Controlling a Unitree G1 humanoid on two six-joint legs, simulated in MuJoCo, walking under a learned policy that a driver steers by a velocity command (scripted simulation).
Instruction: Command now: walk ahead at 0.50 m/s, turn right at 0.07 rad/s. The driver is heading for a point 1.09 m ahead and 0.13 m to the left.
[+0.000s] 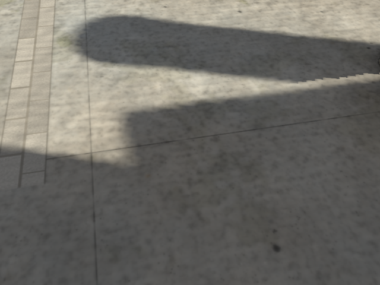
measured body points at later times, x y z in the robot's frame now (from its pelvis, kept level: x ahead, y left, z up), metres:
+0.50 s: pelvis +0.27 -0.06 +0.00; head +0.29 -0.08 +0.45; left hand +0.33 +0.21 -0.11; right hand +0.41 -0.34 -0.12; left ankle +0.37 +0.11 -0.67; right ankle +0.26 -0.15 -0.75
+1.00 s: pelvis +0.55 +0.03 +0.00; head +0.58 +0.05 +0.44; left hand +0.63 +0.33 -0.11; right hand +0.72 -0.22 -0.11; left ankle +0.55 +0.10 -0.75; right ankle +0.64 -0.14 -0.67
